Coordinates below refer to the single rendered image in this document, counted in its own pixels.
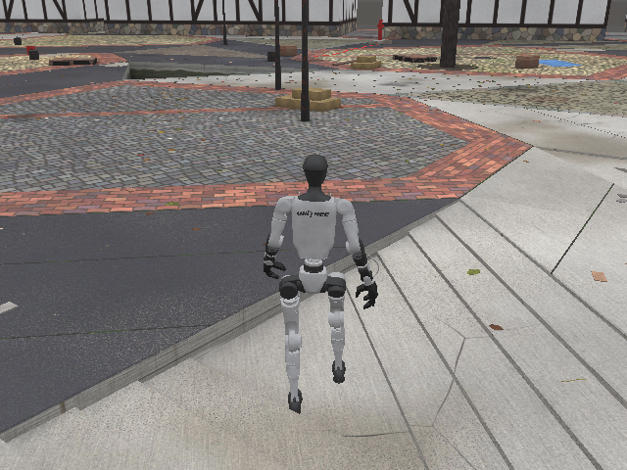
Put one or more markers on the right robot forearm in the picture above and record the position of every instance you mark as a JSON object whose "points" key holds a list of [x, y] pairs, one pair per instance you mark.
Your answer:
{"points": [[363, 266]]}

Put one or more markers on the left robot forearm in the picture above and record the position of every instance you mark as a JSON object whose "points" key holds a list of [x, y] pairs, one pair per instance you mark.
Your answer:
{"points": [[270, 253]]}

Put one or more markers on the robot right hand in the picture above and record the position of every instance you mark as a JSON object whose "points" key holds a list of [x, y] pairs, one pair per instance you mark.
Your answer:
{"points": [[371, 296]]}

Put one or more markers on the left robot upper arm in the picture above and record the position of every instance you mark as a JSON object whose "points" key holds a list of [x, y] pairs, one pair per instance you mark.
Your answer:
{"points": [[283, 206]]}

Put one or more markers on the robot right thigh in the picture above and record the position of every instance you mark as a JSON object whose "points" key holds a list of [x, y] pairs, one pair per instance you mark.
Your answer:
{"points": [[336, 289]]}

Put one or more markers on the robot head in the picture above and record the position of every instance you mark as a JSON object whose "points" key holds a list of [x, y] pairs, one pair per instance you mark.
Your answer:
{"points": [[315, 169]]}

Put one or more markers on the right robot upper arm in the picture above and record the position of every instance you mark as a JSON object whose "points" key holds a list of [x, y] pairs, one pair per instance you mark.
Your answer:
{"points": [[349, 221]]}

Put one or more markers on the robot left hand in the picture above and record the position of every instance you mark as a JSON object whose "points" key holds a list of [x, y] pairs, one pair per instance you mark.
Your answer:
{"points": [[277, 265]]}

